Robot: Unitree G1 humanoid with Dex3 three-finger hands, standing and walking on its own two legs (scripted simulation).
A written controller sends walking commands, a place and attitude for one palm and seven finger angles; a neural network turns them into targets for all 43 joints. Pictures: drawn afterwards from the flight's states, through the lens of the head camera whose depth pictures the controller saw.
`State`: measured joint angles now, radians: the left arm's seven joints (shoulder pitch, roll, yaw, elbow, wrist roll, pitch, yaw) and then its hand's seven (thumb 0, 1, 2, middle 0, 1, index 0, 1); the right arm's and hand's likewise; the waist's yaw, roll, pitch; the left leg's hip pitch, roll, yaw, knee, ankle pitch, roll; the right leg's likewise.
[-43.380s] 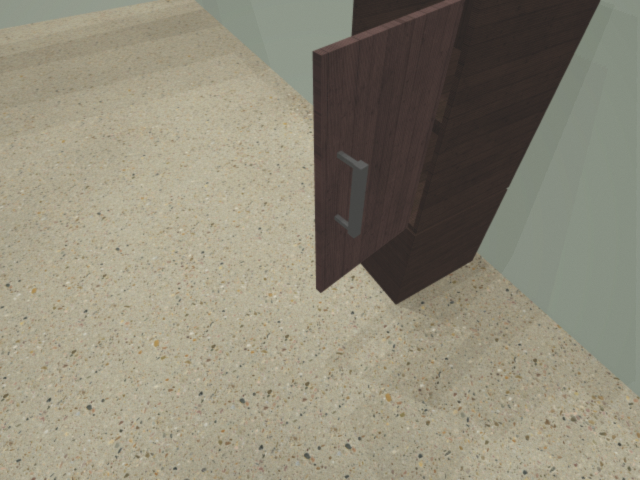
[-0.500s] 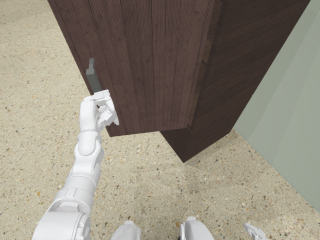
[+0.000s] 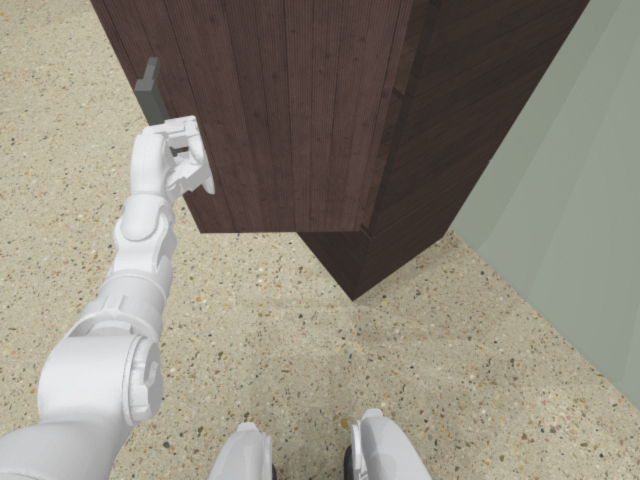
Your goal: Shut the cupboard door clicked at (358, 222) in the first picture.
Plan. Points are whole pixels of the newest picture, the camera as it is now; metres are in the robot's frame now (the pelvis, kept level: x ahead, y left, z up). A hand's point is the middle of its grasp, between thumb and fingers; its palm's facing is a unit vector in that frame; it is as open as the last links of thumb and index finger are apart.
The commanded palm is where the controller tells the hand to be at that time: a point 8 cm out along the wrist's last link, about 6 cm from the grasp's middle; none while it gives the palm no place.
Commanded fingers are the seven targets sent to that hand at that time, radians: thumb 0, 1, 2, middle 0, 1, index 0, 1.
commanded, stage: push the door shut along its arc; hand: left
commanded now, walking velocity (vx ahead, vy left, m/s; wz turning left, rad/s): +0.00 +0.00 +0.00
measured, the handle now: (171, 129) +0.56 +0.17 +0.07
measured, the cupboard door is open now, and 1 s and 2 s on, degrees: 56 41 32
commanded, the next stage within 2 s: pull the fist back off the door in 1.06 s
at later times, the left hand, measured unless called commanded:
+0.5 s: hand (241, 124) +0.55 +0.07 +0.08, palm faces -0.18 -0.98 -0.04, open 3.1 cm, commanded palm +0.54 +0.13 +0.07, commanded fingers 0.00 0.90 0.90 -1.30 -1.50 -1.30 -1.50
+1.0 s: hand (248, 104) +0.59 +0.06 +0.08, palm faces -0.29 -0.96 -0.04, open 3.3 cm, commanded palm +0.60 +0.09 +0.07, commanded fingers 0.00 0.90 0.90 -1.30 -1.50 -1.30 -1.50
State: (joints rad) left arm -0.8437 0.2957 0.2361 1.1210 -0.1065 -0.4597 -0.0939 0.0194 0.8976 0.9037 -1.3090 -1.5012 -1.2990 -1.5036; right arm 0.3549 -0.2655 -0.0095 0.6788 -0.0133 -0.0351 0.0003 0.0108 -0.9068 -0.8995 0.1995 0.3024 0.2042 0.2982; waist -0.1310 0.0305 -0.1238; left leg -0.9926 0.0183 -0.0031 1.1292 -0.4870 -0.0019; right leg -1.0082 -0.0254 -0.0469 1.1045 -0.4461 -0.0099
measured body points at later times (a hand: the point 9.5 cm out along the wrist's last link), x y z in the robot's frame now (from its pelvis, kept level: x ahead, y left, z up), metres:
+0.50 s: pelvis +0.00 +0.00 -0.02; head +0.14 -0.01 +0.41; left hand +0.56 +0.13 +0.08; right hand -0.02 -0.26 -0.13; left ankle +0.03 +0.12 -0.65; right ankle +0.04 -0.12 -0.65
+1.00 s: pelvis +0.00 +0.00 -0.03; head +0.17 +0.01 +0.38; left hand +0.60 +0.12 +0.09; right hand -0.06 -0.26 -0.13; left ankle +0.03 +0.12 -0.65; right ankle +0.04 -0.12 -0.65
